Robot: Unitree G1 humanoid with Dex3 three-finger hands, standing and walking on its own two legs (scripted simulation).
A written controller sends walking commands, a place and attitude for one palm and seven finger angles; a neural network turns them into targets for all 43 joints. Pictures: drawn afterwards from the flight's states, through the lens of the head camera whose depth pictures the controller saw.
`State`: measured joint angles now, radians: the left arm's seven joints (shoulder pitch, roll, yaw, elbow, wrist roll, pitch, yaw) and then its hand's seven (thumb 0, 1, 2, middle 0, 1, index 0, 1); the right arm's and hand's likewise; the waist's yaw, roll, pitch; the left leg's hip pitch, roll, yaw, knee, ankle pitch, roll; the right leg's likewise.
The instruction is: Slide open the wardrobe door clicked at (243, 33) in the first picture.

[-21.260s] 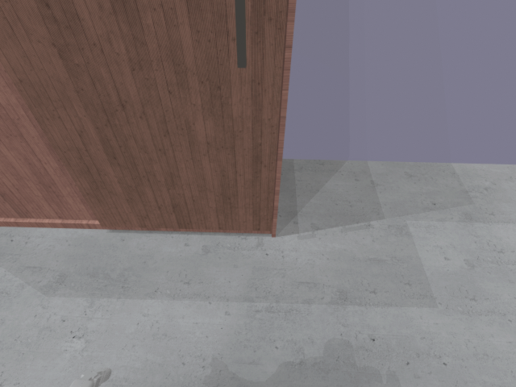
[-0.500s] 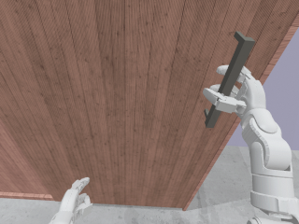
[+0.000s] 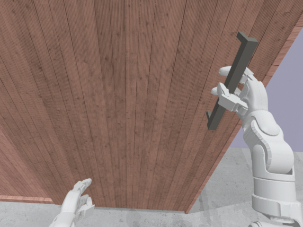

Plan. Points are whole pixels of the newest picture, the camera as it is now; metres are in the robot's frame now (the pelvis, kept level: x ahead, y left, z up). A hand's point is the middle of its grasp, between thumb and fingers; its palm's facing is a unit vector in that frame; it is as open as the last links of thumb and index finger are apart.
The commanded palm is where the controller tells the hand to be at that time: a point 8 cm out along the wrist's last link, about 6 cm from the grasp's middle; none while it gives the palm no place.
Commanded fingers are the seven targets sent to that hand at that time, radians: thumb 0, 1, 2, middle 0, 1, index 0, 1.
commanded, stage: grip the handle and tug to test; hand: right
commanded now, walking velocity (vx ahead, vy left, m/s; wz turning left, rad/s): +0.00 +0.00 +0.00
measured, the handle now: (224, 86) +0.41 -0.15 +0.23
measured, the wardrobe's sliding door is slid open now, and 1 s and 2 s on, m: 0.00 0.00 0.01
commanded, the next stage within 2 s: tug the door sideways, standing still in 0.42 s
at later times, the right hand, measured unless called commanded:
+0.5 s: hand (222, 98) +0.35 -0.13 +0.23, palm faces +0.01 +1.00 -0.06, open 6.1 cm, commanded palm +0.30 -0.18 +0.24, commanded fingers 0.00 -0.90 -0.90 0.45 1.40 0.45 1.40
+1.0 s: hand (220, 97) +0.35 -0.12 +0.23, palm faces +0.07 +1.00 -0.06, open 6.1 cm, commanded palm +0.32 -0.12 +0.24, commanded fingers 0.00 -0.90 -0.90 0.45 1.40 0.45 1.40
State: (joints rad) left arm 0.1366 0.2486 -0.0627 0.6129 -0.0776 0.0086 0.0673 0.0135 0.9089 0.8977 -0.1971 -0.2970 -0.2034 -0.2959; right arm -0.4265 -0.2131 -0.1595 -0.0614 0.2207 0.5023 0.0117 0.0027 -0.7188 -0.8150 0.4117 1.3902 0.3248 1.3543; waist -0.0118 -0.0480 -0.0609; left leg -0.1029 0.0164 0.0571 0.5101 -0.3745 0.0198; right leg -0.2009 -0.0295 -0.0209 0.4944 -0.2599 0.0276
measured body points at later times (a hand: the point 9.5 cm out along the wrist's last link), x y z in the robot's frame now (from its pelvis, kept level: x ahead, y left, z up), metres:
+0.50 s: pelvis +0.02 +0.00 +0.00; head -0.01 +0.03 +0.45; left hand +0.22 +0.23 -0.08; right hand +0.34 -0.18 +0.24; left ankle -0.06 +0.10 -0.73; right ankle +0.00 -0.14 -0.73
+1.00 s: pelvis +0.02 -0.01 -0.01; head +0.00 +0.02 +0.44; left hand +0.26 +0.17 -0.07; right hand +0.34 -0.18 +0.24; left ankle -0.06 +0.10 -0.73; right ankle +0.00 -0.14 -0.73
